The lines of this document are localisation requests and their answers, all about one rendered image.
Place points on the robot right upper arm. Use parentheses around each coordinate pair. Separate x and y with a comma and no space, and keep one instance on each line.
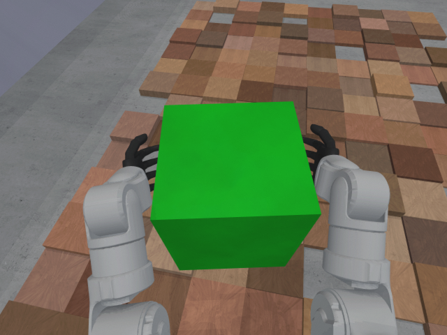
(351,312)

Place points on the robot left upper arm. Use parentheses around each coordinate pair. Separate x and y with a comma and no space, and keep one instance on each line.
(142,318)

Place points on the robot left forearm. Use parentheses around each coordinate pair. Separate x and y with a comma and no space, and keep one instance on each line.
(115,235)

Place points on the robot right forearm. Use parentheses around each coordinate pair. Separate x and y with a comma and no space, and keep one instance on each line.
(358,218)

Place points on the right robot hand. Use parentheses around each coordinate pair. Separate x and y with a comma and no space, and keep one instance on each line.
(323,149)

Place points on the carton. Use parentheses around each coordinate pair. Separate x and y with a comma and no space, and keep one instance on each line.
(233,186)

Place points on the left robot hand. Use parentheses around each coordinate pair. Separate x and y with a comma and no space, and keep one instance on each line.
(133,157)

